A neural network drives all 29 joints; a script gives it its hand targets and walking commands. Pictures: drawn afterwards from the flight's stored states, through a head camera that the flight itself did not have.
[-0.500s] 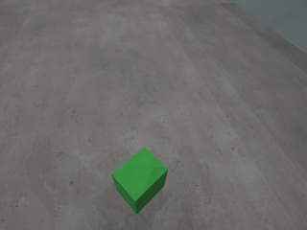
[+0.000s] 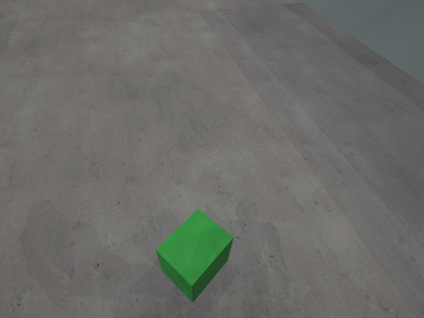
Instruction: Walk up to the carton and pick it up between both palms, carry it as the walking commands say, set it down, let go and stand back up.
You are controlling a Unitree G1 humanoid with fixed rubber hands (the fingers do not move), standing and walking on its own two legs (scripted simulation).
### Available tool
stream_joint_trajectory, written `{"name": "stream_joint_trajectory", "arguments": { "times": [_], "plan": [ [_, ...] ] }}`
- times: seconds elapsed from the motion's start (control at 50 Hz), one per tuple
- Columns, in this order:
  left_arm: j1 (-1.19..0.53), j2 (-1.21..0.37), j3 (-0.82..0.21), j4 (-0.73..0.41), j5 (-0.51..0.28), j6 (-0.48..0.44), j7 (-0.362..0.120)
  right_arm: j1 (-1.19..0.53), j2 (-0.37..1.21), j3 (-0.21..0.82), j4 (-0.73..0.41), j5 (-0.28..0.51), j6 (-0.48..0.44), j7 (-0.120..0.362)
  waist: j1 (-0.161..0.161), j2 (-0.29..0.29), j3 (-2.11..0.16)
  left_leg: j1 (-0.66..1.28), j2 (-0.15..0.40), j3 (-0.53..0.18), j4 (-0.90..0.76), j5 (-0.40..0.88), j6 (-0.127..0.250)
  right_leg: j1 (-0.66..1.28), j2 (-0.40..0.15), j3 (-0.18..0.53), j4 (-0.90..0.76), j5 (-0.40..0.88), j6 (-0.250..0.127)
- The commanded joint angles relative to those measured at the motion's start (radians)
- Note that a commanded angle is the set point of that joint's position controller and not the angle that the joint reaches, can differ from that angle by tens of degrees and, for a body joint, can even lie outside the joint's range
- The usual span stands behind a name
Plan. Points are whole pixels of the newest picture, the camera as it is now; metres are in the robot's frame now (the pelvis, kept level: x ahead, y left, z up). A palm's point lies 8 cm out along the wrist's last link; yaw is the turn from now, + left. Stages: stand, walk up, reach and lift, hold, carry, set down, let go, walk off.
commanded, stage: walk up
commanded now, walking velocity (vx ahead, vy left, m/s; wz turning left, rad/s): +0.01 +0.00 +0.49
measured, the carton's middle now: (195, 255) +0.46 +0.05 -0.65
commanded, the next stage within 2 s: none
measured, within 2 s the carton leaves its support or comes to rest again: neither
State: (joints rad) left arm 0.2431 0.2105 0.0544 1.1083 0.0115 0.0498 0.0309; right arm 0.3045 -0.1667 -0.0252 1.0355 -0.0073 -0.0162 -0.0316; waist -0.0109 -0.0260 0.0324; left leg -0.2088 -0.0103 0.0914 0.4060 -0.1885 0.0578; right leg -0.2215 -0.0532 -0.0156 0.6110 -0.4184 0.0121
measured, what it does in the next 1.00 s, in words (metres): steps to the right, turning left: right foot, then left foot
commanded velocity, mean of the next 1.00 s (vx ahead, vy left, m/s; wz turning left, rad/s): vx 0.08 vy -0.20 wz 0.48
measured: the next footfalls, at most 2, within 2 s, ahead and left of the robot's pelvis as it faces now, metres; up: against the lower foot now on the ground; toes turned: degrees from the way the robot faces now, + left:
right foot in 0.30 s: +0.05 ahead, -0.15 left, +0.00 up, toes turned +9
left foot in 0.56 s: +0.00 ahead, +0.03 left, +0.00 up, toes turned +25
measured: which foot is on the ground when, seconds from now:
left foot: down 0.00-0.30, up 0.32-0.54, down 0.56-0.98, up 1.00-1.00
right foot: up 0.00-0.28, down 0.30-0.56, up 0.58-0.96, down 0.98-1.00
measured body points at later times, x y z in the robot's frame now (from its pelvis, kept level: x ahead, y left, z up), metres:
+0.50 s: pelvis +0.00 -0.07 +0.00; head +0.02 -0.04 +0.45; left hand -0.06 +0.18 -0.15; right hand +0.19 -0.29 -0.12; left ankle -0.03 +0.02 -0.71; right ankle +0.01 -0.15 -0.74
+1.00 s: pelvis +0.13 -0.16 -0.02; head +0.17 -0.14 +0.43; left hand +0.14 +0.14 -0.13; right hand +0.30 -0.43 -0.14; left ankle -0.03 +0.00 -0.74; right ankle +0.24 -0.27 -0.75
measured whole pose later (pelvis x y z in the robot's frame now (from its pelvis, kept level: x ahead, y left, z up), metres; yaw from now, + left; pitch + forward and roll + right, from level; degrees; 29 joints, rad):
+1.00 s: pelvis +0.13 -0.16 -0.02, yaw +32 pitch +3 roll -1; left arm 0.12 0.26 0.05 0.76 0.01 0.05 -0.04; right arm 0.35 -0.35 -0.09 0.89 -0.04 0.02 -0.04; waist -0.06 0.03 0.04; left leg -0.27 0.13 -0.17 0.63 -0.46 -0.06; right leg -0.36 -0.06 -0.06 0.54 -0.23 0.04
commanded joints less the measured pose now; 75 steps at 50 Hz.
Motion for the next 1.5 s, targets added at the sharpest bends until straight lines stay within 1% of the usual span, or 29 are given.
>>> {"name": "stream_joint_trajectory", "arguments": {
  "times": [0.0,0.06,0.18,0.24,0.26,0.28,0.3,0.32,0.38,0.46,0.52,0.54,0.56,0.58,0.6,0.66,0.72,0.82,0.9,0.94,0.96,0.98,1.04,1.1,1.22,1.3,1.34,1.4,1.48],
  "plan": [
    [-0.025,0.100,0.029,-0.102,0.015,-0.024,0.020,-0.017,-0.163,-0.068,-0.055,0.012,0.016,-0.007,-0.005,0.190,0.039,0.043,0.268,-0.451,-0.156,0.146,0.062,-0.202,0.039,-0.027,0.147,-0.081,0.031],
    [-0.012,0.065,0.017,-0.127,0.006,-0.033,0.031,-0.013,-0.164,-0.091,-0.074,-0.003,0.024,-0.005,-0.013,0.149,-0.050,0.106,0.295,-0.439,-0.100,0.221,0.144,-0.305,0.012,0.011,0.324,-0.073,0.052],
    [-0.039,0.065,0.003,-0.199,-0.011,-0.034,0.022,-0.041,-0.172,-0.096,-0.101,-0.013,0.036,0.007,-0.011,0.188,-0.102,-0.007,0.228,-0.445,-0.089,0.153,0.125,-0.181,0.046,-0.010,0.133,-0.005,0.042],
    [0.063,0.067,-0.004,-0.186,-0.023,-0.042,0.016,-0.127,-0.201,-0.104,-0.133,-0.009,0.052,0.014,0.052,0.184,-0.105,-0.162,0.157,-0.422,-0.051,0.043,0.061,0.047,0.076,-0.040,-0.126,0.110,0.013],
    [0.112,0.102,-0.001,-0.173,-0.021,-0.046,0.018,-0.156,-0.192,-0.097,-0.151,-0.006,0.053,0.018,0.077,0.113,-0.083,-0.266,0.112,-0.388,0.009,-0.074,0.015,0.133,0.030,-0.007,-0.230,0.096,-0.007],
    [0.160,0.166,0.011,-0.169,-0.009,-0.040,0.015,-0.162,-0.167,-0.077,-0.178,-0.018,0.050,0.012,0.087,-0.092,-0.049,-0.395,0.078,-0.318,0.129,-0.262,-0.034,0.169,-0.123,0.146,-0.361,-0.054,-0.069],
    [0.116,0.236,0.023,-0.195,0.028,-0.012,-0.009,-0.092,-0.136,-0.064,-0.178,-0.015,0.058,-0.015,0.100,-0.392,-0.012,-0.436,-0.050,-0.091,0.381,-0.380,-0.062,0.053,-0.282,0.293,-0.514,-0.290,-0.180],
    [0.031,0.176,-0.003,-0.235,0.044,0.006,-0.029,-0.082,-0.155,-0.073,-0.162,-0.038,0.070,-0.032,0.109,-0.362,0.033,-0.363,-0.034,-0.018,0.617,-0.414,-0.049,-0.132,-0.287,0.282,-0.552,-0.380,-0.255],
    [-0.062,0.115,-0.041,-0.256,0.042,-0.017,-0.034,-0.107,-0.150,-0.073,-0.204,-0.053,0.072,-0.003,0.037,-0.043,0.057,-0.322,0.008,-0.035,0.654,-0.292,-0.038,-0.134,-0.184,0.121,-0.472,-0.117,-0.196],
    [0.059,0.128,-0.023,-0.226,0.043,-0.041,-0.015,-0.120,-0.080,-0.042,-0.249,-0.029,0.046,0.009,0.066,-0.083,0.010,-0.242,0.003,-0.022,0.344,-0.281,-0.027,0.017,-0.172,0.037,-0.378,0.105,-0.187],
    [0.079,0.119,-0.010,-0.236,0.037,-0.032,-0.022,0.031,-0.111,-0.050,-0.227,-0.028,0.034,-0.009,-0.017,-0.059,-0.040,0.111,0.028,-0.026,0.027,-0.096,-0.009,-0.146,-0.128,-0.055,-0.233,0.116,-0.117],
    [0.082,0.102,-0.008,-0.249,0.041,-0.041,-0.025,0.105,-0.186,-0.075,-0.211,-0.030,0.031,-0.014,-0.071,0.043,-0.064,0.300,0.153,-0.183,-0.037,-0.057,-0.012,-0.295,-0.081,-0.090,-0.083,0.173,-0.052],
    [0.050,0.072,-0.010,-0.338,0.045,-0.050,-0.034,0.174,-0.336,-0.104,-0.241,-0.040,0.027,-0.020,-0.103,0.298,-0.104,0.423,0.531,-0.664,-0.132,0.072,0.076,-0.533,0.017,-0.101,0.190,-0.167,0.023],
    [0.009,0.121,0.015,-0.375,0.061,-0.033,-0.041,0.186,-0.365,-0.102,-0.220,-0.026,0.036,-0.035,-0.089,0.244,-0.049,0.272,0.592,-0.729,-0.164,0.196,0.188,-0.560,0.004,-0.029,0.326,-0.171,0.056],
    [-0.003,0.125,0.023,-0.370,0.064,-0.025,-0.049,0.161,-0.313,-0.094,-0.207,-0.022,0.034,-0.039,-0.053,0.132,-0.018,0.255,0.510,-0.612,-0.101,0.348,0.186,-0.541,-0.026,0.012,0.411,-0.096,0.075],
    [0.034,0.132,0.025,-0.365,0.048,-0.006,-0.073,0.009,-0.256,-0.082,-0.248,-0.030,0.028,-0.030,0.008,0.177,-0.028,0.134,0.307,-0.389,-0.129,0.142,0.078,-0.442,-0.044,0.023,0.414,0.128,0.092],
    [0.020,0.108,0.018,-0.372,0.041,0.016,-0.085,0.051,-0.272,-0.082,-0.230,-0.031,0.018,-0.020,0.007,0.162,-0.046,0.102,0.289,-0.340,-0.096,0.300,0.063,-0.413,-0.034,-0.009,0.408,0.168,0.097],
    [-0.114,0.080,-0.002,-0.415,0.016,0.022,-0.092,0.075,-0.325,-0.103,-0.214,-0.034,0.016,-0.012,-0.043,0.262,0.012,-0.014,0.244,-0.301,-0.109,0.136,0.055,-0.302,-0.013,-0.045,0.200,0.184,0.090],
    [-0.062,0.088,0.001,-0.403,-0.010,0.019,-0.083,-0.022,-0.360,-0.111,-0.212,-0.029,0.018,-0.011,0.010,0.300,0.010,-0.149,0.254,-0.306,-0.081,0.089,0.033,-0.020,0.012,-0.058,-0.053,0.180,0.045],
    [0.085,0.125,0.021,-0.329,0.002,0.001,-0.061,0.007,-0.291,-0.084,-0.203,-0.027,0.021,-0.009,0.054,0.142,-0.049,-0.227,0.178,-0.274,0.091,-0.001,-0.007,0.211,0.009,-0.078,-0.207,0.242,0.022],
    [0.145,0.198,0.034,-0.319,0.012,-0.017,-0.057,0.058,-0.200,-0.062,-0.204,-0.043,0.024,-0.008,0.066,-0.075,-0.114,-0.276,0.098,-0.196,0.305,-0.267,-0.034,0.283,-0.181,0.083,-0.274,0.248,0.009],
    [0.119,0.300,0.044,-0.335,-0.001,-0.024,-0.052,0.077,-0.102,-0.036,-0.230,-0.034,0.031,-0.017,0.061,-0.357,-0.146,-0.404,-0.004,-0.077,0.494,-0.535,-0.066,0.273,-0.381,0.279,-0.336,0.412,-0.092],
    [0.000,0.186,0.013,-0.317,0.009,-0.049,-0.026,0.010,-0.166,-0.060,-0.200,-0.035,0.039,0.000,-0.002,-0.118,-0.081,-0.322,0.075,-0.125,0.724,-0.366,-0.045,0.120,-0.264,0.136,-0.300,0.631,-0.133],
    [-0.032,0.148,0.006,-0.298,0.012,-0.070,-0.010,0.047,-0.140,-0.046,-0.166,-0.017,0.049,0.020,-0.048,-0.114,-0.103,-0.201,0.070,-0.111,0.671,-0.265,-0.069,0.105,-0.231,0.027,-0.245,0.937,-0.138],
    [0.020,0.169,0.024,-0.249,0.026,-0.077,-0.005,-0.110,-0.137,-0.051,-0.189,-0.011,0.078,0.031,0.027,-0.158,-0.076,-0.176,0.051,-0.093,0.420,-0.282,-0.081,0.160,-0.295,0.079,-0.249,0.883,-0.187],
    [0.180,0.252,0.056,-0.205,0.012,-0.060,0.019,-0.216,-0.161,-0.078,-0.207,-0.017,0.098,0.047,0.091,-0.058,-0.064,-0.357,0.058,-0.144,0.595,-0.342,-0.110,0.265,-0.453,0.201,-0.243,0.987,-0.254],
    [0.174,0.240,0.053,-0.193,0.017,-0.058,0.025,-0.221,-0.142,-0.070,-0.197,-0.019,0.100,0.060,0.075,-0.070,-0.068,-0.351,0.053,-0.163,0.623,-0.300,-0.123,0.239,-0.416,0.153,-0.259,0.866,-0.230],
    [0.020,0.147,0.017,-0.213,0.029,-0.063,-0.009,-0.218,-0.058,-0.029,-0.188,0.001,0.080,0.062,0.033,-0.202,-0.051,-0.113,0.023,-0.060,0.341,-0.217,-0.117,0.063,-0.214,-0.052,-0.280,0.577,-0.145],
    [0.078,0.230,0.039,-0.199,0.011,-0.050,-0.030,-0.156,-0.129,-0.050,-0.183,-0.005,0.054,0.047,0.012,-0.113,-0.060,0.116,0.019,-0.019,-0.037,0.046,-0.088,-0.005,-0.230,-0.045,-0.188,0.575,-0.079]
  ]
}}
